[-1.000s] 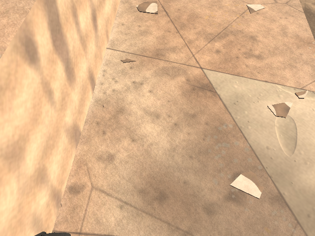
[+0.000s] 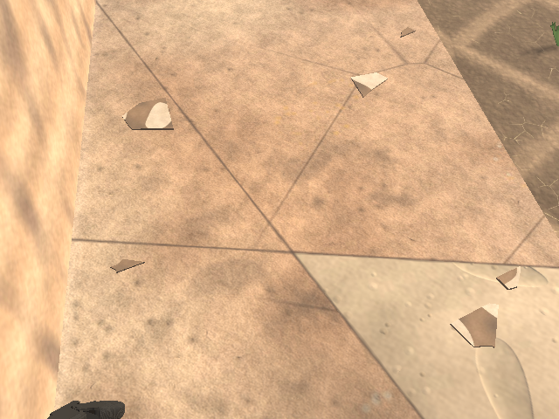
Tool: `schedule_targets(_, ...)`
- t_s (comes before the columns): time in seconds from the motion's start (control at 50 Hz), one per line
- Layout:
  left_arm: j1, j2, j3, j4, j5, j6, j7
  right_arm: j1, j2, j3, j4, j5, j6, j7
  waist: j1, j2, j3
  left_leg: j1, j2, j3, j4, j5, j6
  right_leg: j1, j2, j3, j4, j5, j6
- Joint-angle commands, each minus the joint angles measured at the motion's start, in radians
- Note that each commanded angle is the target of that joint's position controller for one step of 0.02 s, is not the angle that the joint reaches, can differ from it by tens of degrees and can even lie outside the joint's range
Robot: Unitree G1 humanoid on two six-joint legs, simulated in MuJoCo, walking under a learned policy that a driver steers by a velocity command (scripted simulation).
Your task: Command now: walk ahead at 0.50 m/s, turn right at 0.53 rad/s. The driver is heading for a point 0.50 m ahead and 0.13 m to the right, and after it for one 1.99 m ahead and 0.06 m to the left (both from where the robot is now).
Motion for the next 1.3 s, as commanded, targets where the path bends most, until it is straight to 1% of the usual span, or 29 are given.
schedule_targets(0.02, 0.346, 0.263, 0.089, -0.010, -0.004, -0.003, 0.027, 0.041, -0.078, 0.003, -0.130, -0.008, -0.071, 0.016, 0.118, -0.210, -0.454, -0.747, -0.133, -0.276, 0.768, -0.136, 0.021, 0.950, -0.359, 0.915, -0.289, -0.252, -0.347)
schedule_targets(0.04, 0.327, 0.197, 0.068, -0.002, 0.011, -0.025, 0.023, -0.091, -0.144, -0.016, -0.161, 0.033, -0.095, 0.024, 0.153, -0.118, -0.323, -0.831, -0.072, -0.332, 0.766, -0.057, 0.047, 0.874, -0.335, 0.794, -0.328, -0.178, -0.273)
schedule_targets(0.06, 0.281, 0.191, 0.066, 0.007, 0.008, -0.040, 0.022, -0.138, -0.118, -0.005, -0.189, 0.030, -0.108, 0.022, 0.116, -0.042, -0.205, -0.821, -0.032, -0.321, 0.687, 0.039, 0.061, 0.724, -0.294, 0.663, -0.328, -0.080, -0.231)
schedule_targets(0.08, 0.218, 0.165, 0.059, -0.002, 0.003, -0.044, 0.021, -0.147, -0.110, -0.008, -0.176, 0.006, -0.112, 0.014, 0.074, 0.018, -0.132, -0.779, 0.001, -0.316, 0.594, 0.095, 0.060, 0.581, -0.250, 0.555, -0.339, 0.023, -0.205)
schedule_targets(0.1, 0.174, 0.140, 0.050, -0.016, 0.010, -0.048, 0.021, -0.117, -0.121, -0.016, -0.165, -0.006, -0.102, 0.012, 0.034, -0.003, -0.112, -0.709, 0.026, -0.326, 0.532, 0.139, 0.057, 0.490, -0.217, 0.491, -0.355, 0.092, -0.191)
schedule_targets(0.14, 0.152, 0.141, 0.051, -0.027, 0.008, -0.048, 0.021, -0.092, -0.112, -0.020, -0.162, -0.015, -0.074, 0.021, 0.004, -0.013, -0.098, -0.653, 0.030, -0.314, 0.465, 0.172, 0.030, 0.407, -0.196, 0.443, -0.394, 0.185, -0.202)
schedule_targets(0.2, 0.198, 0.170, 0.058, -0.008, 0.002, -0.052, 0.040, -0.171, -0.074, -0.014, -0.191, -0.033, -0.055, 0.018, 0.023, -0.019, -0.056, -0.681, 0.008, -0.291, 0.301, 0.299, -0.023, 0.336, -0.166, 0.362, -0.418, 0.263, -0.205)
schedule_targets(0.3, 0.253, 0.178, 0.059, 0.023, 0.002, -0.038, 0.060, -0.346, -0.037, -0.002, -0.239, -0.015, -0.066, 0.025, 0.093, -0.068, -0.029, -0.553, -0.070, -0.253, -0.039, 0.605, -0.038, 0.252, -0.095, 0.312, -0.410, 0.082, -0.121)
schedule_targets(0.4, 0.300, 0.164, 0.060, 0.064, -0.011, -0.020, 0.072, -0.375, -0.086, -0.021, -0.257, -0.002, -0.085, 0.035, 0.090, -0.127, -0.026, -0.527, -0.087, -0.302, -0.162, 0.521, -0.004, 0.413, -0.143, 0.438, -0.296, 0.068, -0.096)
schedule_targets(0.46, 0.265, 0.143, 0.054, 0.057, -0.005, -0.009, 0.078, -0.202, -0.137, -0.051, -0.201, -0.009, -0.103, 0.032, -0.009, -0.141, -0.106, -0.301, -0.093, -0.281, -0.212, 0.459, 0.059, 0.443, -0.114, 0.453, -0.113, 0.243, -0.057)
schedule_targets(0.48, 0.245, 0.102, 0.035, 0.036, 0.008, -0.012, 0.071, -0.059, -0.175, -0.064, -0.184, -0.025, -0.105, 0.027, -0.083, -0.089, -0.243, -0.040, 0.016, -0.370, -0.164, 0.440, 0.116, 0.336, -0.060, 0.403, 0.114, 0.183, -0.026)
schedule_targets(0.5, 0.405, 0.023, 0.014, 0.030, 0.004, -0.019, 0.067, 0.061, -0.251, -0.083, -0.163, -0.035, -0.096, 0.023, -0.033, 0.206, -0.403, 0.351, 0.266, -0.747, -0.168, 0.376, 0.267, 0.011, 0.091, 0.287, 0.459, -0.332, 0.049)
schedule_targets(0.52, 0.449, 0.085, 0.014, 0.033, -0.021, -0.024, 0.068, 0.072, -0.199, -0.073, -0.138, -0.007, -0.085, 0.034, -0.022, 0.316, -0.423, 0.379, 0.358, -1.016, -0.273, 0.108, 0.319, -0.190, 0.049, 0.269, 0.654, -0.493, 0.056)
schedule_targets(0.54, 0.335, 0.173, 0.034, 0.039, -0.024, -0.021, 0.070, 0.014, -0.111, -0.052, -0.168, -0.004, -0.080, 0.032, -0.060, 0.164, -0.262, 0.241, 0.300, -0.880, -0.310, 0.006, 0.268, -0.251, -0.015, 0.270, 0.709, -0.398, 0.058)
schedule_targets(0.58, 0.209, 0.176, 0.040, 0.014, -0.003, -0.017, 0.071, -0.075, -0.054, -0.029, -0.169, -0.013, -0.063, 0.027, -0.046, 0.070, -0.081, -0.006, 0.205, -0.625, -0.365, 0.180, 0.216, -0.223, -0.080, 0.207, 0.658, -0.252, 0.070)
schedule_targets(0.6, 0.203, 0.147, 0.037, 0.011, -0.001, -0.019, 0.066, -0.074, -0.040, -0.020, -0.151, -0.022, -0.065, 0.028, -0.024, 0.095, -0.055, -0.081, 0.166, -0.567, -0.391, 0.242, 0.212, -0.176, -0.101, 0.210, 0.609, -0.211, 0.068)
schedule_targets(0.64, 0.204, 0.090, 0.023, 0.006, -0.007, -0.022, 0.060, -0.059, -0.033, -0.017, -0.120, -0.017, -0.071, 0.034, 0.000, 0.114, -0.030, -0.149, 0.123, -0.494, -0.438, 0.304, 0.231, -0.129, -0.109, 0.183, 0.528, -0.208, 0.068)
schedule_targets(0.74, 0.056, 0.041, -0.006, -0.046, 0.023, -0.041, 0.051, -0.050, -0.111, -0.031, -0.090, 0.012, -0.069, 0.038, -0.010, 0.072, -0.008, -0.187, 0.112, -0.411, -0.474, 0.519, 0.270, -0.111, -0.123, 0.108, 0.189, -0.058, 0.093)
schedule_targets(0.86, -0.098, 0.068, -0.001, -0.078, 0.006, -0.058, 0.030, 0.063, -0.130, -0.026, -0.037, 0.033, -0.052, 0.033, -0.043, 0.078, -0.006, -0.172, 0.126, -0.411, -0.425, 0.459, 0.214, 0.063, -0.061, 0.102, -0.075, 0.118, 0.098)
schedule_targets(0.9, -0.050, 0.099, 0.014, -0.066, 0.008, -0.063, 0.028, 0.059, -0.151, -0.030, -0.026, 0.034, -0.046, 0.029, 0.005, 0.089, -0.023, -0.173, 0.133, -0.423, -0.368, 0.457, 0.192, 0.181, -0.050, 0.095, -0.127, 0.101, 0.082)
schedule_targets(0.92, 0.030, 0.124, 0.030, -0.040, 0.012, -0.062, 0.035, 0.058, -0.140, -0.025, -0.024, 0.030, -0.044, 0.028, 0.049, 0.084, -0.063, -0.200, 0.103, -0.405, -0.285, 0.517, 0.171, 0.310, -0.040, 0.085, -0.139, 0.069, 0.064)
schedule_targets(0.94, 0.174, 0.178, 0.056, -0.011, 0.025, -0.061, 0.048, 0.039, -0.102, -0.011, -0.040, 0.017, -0.046, 0.027, 0.131, 0.058, -0.157, -0.291, 0.044, -0.368, -0.085, 0.512, 0.133, 0.527, -0.109, 0.145, -0.134, 0.061, 0.021)
schedule_targets(0.96, 0.320, 0.263, 0.075, 0.003, 0.042, -0.049, 0.060, 0.083, -0.011, 0.018, -0.070, -0.013, -0.051, 0.025, 0.156, -0.140, -0.337, -0.497, -0.060, -0.284, 0.257, 0.171, 0.079, 0.816, -0.332, 0.374, -0.106, 0.052, -0.045)
schedule_targets(0.98, 0.342, 0.264, 0.072, 0.019, 0.045, -0.038, 0.049, 0.161, 0.018, 0.028, -0.093, 0.027, -0.061, 0.022, 0.122, -0.356, -0.433, -0.723, -0.119, -0.297, 0.506, -0.135, 0.063, 0.901, -0.472, 0.772, -0.290, -0.251, -0.158)
schedule_targets(1.0, 0.292, 0.178, 0.049, 0.023, 0.033, -0.041, 0.043, 0.103, -0.091, -0.004, -0.083, 0.049, -0.056, 0.016, 0.123, -0.191, -0.275, -0.796, -0.065, -0.353, 0.615, -0.077, 0.064, 0.774, -0.427, 0.725, -0.347, -0.373, -0.128)
schedule_targets(1.02, 0.229, 0.128, 0.032, 0.022, 0.022, -0.050, 0.041, 0.041, -0.112, -0.014, -0.096, 0.050, -0.049, 0.014, 0.106, -0.143, -0.161, -0.817, -0.032, -0.342, 0.623, 0.016, 0.071, 0.661, -0.395, 0.569, -0.354, -0.307, -0.099)
schedule_targets(1.06, 0.123, 0.072, 0.017, 0.035, 0.030, -0.065, 0.033, 0.025, -0.076, -0.019, -0.091, 0.026, -0.031, 0.010, 0.041, -0.106, -0.071, -0.737, 0.025, -0.342, 0.551, 0.156, 0.055, 0.486, -0.315, 0.365, -0.409, -0.091, -0.074)
schedule_targets(1.14, 0.099, 0.079, 0.031, 0.075, 0.039, -0.088, 0.045, -0.004, -0.023, -0.021, -0.113, 0.027, 0.002, 0.025, 0.006, -0.080, -0.031, -0.710, 0.047, -0.330, 0.502, 0.268, 0.032, 0.409, -0.288, 0.169, -0.474, 0.121, -0.085)
schedule_targets(1.3, 0.170, 0.157, 0.056, 0.141, 0.030, -0.071, 0.066, -0.246, -0.001, -0.002, -0.218, 0.015, 0.003, 0.067, 0.081, -0.026, 0.042, -0.721, 0.026, -0.238, 0.111, 0.516, 0.041, 0.466, -0.289, -0.060, -0.503, 0.190, -0.073)
Velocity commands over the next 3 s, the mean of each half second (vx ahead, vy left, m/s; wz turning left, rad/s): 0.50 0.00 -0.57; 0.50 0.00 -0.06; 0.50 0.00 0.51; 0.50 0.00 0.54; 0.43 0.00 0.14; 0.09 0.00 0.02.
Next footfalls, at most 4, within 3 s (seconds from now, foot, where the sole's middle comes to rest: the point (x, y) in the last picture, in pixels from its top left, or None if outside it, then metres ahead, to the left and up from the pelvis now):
0.48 left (263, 404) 0.48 0.07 -0.75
0.94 right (399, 341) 0.62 -0.27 -0.75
1.48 left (306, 237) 0.94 -0.06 -0.75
1.96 right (346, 154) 1.26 -0.20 -0.75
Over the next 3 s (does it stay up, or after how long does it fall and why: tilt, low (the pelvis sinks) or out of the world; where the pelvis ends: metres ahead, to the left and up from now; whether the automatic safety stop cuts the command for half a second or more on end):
stays up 1.41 0.01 0.02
